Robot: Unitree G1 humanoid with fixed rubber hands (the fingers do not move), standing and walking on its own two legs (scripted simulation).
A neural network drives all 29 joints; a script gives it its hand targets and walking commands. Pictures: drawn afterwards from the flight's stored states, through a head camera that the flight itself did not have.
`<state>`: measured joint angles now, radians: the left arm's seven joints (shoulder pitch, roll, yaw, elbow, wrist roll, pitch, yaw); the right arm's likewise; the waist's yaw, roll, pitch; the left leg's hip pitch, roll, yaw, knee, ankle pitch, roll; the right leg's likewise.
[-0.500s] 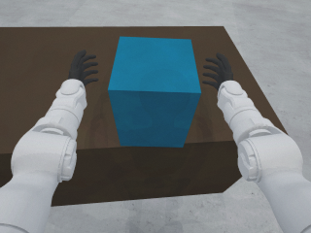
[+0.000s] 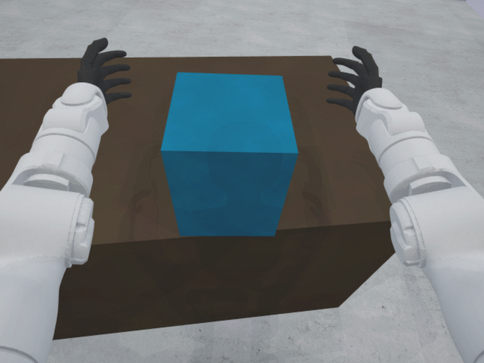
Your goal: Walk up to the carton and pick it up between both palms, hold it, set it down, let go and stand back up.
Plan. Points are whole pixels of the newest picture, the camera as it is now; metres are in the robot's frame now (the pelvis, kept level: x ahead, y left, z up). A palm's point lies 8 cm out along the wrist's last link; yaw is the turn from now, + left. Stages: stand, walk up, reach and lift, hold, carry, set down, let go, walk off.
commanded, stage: set down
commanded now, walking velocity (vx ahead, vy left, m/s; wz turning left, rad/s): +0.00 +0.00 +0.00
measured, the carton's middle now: (228, 159) +0.48 +0.05 +0.05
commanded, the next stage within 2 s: none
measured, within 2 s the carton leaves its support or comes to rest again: neither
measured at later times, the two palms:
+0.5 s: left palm (92, 142) +0.40 +0.25 +0.15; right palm (367, 158) +0.40 -0.18 +0.14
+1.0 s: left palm (86, 217) +0.32 +0.26 +0.07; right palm (369, 217) +0.34 -0.19 +0.07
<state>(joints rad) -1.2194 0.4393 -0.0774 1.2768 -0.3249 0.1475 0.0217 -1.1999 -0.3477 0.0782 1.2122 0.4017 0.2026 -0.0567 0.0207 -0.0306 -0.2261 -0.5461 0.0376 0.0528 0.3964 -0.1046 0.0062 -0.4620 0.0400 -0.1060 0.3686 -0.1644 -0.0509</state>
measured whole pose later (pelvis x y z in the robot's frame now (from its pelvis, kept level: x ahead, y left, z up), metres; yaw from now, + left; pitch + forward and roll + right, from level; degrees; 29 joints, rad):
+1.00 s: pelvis +0.01 +0.00 +0.01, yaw +0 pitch +0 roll +0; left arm -0.28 0.33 0.14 0.37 -0.18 0.27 0.00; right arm -0.29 -0.22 0.00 0.46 0.33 0.11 -0.11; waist 0.04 -0.03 0.01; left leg -0.22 0.03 0.04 0.36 -0.14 -0.01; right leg -0.14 0.05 -0.07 0.33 -0.19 -0.06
